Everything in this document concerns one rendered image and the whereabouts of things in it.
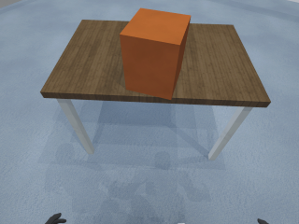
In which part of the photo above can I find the left robot hand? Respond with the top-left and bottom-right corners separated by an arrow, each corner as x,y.
45,213 -> 66,224

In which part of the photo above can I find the table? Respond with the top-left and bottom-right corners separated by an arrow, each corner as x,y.
40,20 -> 271,161

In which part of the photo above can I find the carton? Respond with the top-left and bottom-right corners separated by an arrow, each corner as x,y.
120,7 -> 191,100

